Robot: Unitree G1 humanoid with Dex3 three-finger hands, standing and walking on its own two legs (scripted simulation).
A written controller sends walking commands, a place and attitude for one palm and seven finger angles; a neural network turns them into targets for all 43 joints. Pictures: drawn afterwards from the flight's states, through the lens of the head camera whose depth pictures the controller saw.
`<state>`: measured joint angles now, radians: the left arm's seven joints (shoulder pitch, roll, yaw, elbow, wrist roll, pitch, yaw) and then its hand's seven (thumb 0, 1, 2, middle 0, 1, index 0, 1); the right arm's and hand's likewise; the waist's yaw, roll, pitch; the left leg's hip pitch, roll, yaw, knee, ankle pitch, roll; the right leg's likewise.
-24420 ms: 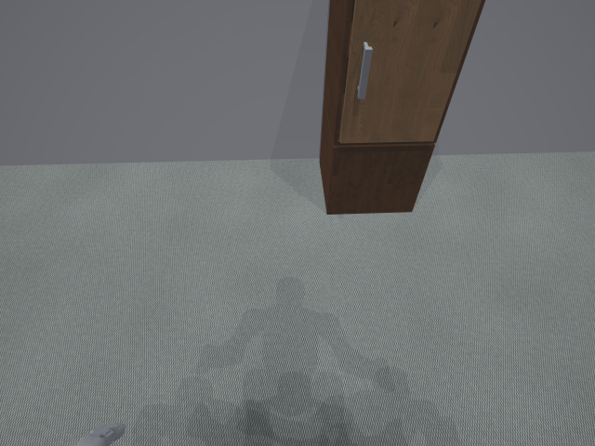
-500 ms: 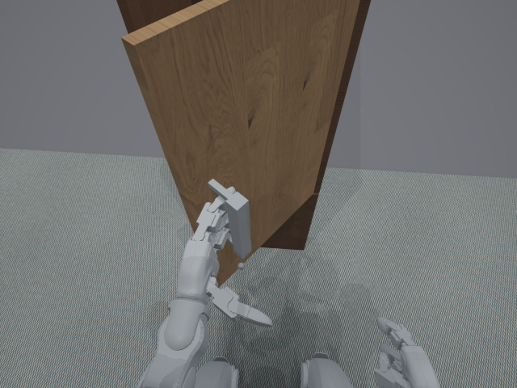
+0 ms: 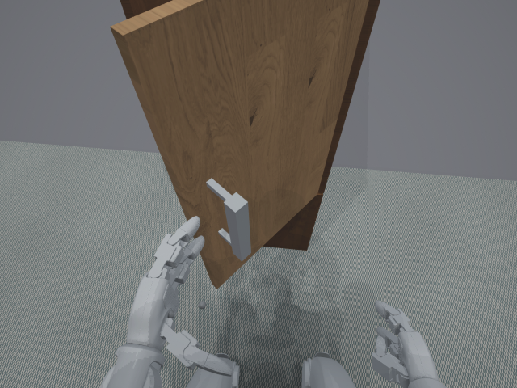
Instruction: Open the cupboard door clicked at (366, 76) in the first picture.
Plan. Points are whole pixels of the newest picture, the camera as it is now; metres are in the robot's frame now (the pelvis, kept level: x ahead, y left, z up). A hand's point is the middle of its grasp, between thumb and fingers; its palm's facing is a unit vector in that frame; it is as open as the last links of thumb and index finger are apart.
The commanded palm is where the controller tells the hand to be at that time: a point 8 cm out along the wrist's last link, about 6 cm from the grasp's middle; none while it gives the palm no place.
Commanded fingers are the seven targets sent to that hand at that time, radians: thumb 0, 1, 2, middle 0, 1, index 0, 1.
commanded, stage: slide the hand sideways off the handle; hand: left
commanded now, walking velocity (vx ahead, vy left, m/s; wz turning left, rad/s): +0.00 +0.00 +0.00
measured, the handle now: (229, 222) +0.35 +0.07 +0.05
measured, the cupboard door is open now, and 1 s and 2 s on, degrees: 52 52 52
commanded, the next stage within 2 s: draw the hand back to the body in 0.30 s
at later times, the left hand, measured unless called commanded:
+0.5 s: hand (177, 319) +0.21 +0.12 +0.06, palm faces -0.07 -1.00 -0.04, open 16.3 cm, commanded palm +0.17 +0.18 +0.07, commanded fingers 0.00 -0.50 0.30 -0.15 -0.30 -0.15 -0.30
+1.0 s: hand (90, 297) +0.20 +0.19 +0.14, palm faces +0.07 -0.97 -0.24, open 15.7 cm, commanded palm +0.17 +0.24 +0.16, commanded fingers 0.00 -0.12 0.47 -0.16 -0.30 -0.16 -0.30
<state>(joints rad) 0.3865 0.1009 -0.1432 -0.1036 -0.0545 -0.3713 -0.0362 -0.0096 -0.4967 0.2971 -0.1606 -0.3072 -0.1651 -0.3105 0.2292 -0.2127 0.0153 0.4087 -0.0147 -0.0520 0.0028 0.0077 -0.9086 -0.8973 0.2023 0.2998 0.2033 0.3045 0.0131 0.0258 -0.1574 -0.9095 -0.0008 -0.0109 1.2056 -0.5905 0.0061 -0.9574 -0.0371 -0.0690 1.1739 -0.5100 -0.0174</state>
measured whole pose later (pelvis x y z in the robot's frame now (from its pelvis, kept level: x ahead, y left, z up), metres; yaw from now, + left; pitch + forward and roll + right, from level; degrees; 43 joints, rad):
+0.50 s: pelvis +0.00 -0.01 -0.01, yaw +0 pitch +17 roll -1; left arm 0.49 0.17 -0.02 -0.24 -0.17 -0.36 -0.16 -0.01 -0.50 0.30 -0.15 -0.30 -0.15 -0.30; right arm 0.24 -0.22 0.00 0.40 0.00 -0.09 -0.04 0.01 -0.91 -0.90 0.20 0.30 0.20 0.30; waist 0.02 0.03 -0.17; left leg -0.96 0.01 -0.04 1.27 -0.62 -0.01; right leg -1.00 -0.02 -0.09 1.23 -0.54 -0.04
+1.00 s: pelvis +0.02 +0.00 +0.05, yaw +0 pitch +8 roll -2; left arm 0.60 0.30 0.12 -0.39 -0.14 -0.13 -0.07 -0.01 -0.39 0.34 -0.16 -0.30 -0.16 -0.31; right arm 0.30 -0.23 0.03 0.43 0.03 -0.10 -0.10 0.01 -0.91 -0.90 0.20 0.30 0.20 0.30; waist 0.02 0.05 -0.15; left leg -0.57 0.01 -0.02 0.96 -0.52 0.01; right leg -0.60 -0.01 -0.08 0.90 -0.43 -0.01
